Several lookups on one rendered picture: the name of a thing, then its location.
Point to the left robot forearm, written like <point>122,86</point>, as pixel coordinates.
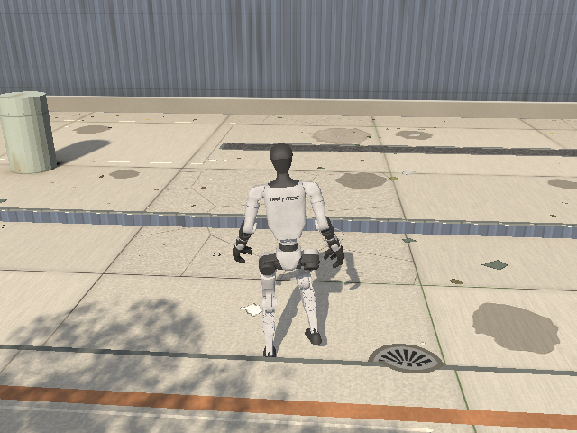
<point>242,238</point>

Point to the right robot hand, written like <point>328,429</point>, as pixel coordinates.
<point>339,254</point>

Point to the left robot thigh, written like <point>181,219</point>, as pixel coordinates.
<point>268,269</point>

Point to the robot right upper arm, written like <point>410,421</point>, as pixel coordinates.
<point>313,190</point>

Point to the robot right shin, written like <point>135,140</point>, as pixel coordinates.
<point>309,304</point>

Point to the robot left upper arm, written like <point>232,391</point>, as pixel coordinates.
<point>256,193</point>

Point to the left robot hand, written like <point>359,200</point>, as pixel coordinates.
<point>236,253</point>

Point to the right robot forearm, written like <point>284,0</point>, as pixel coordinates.
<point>331,237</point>

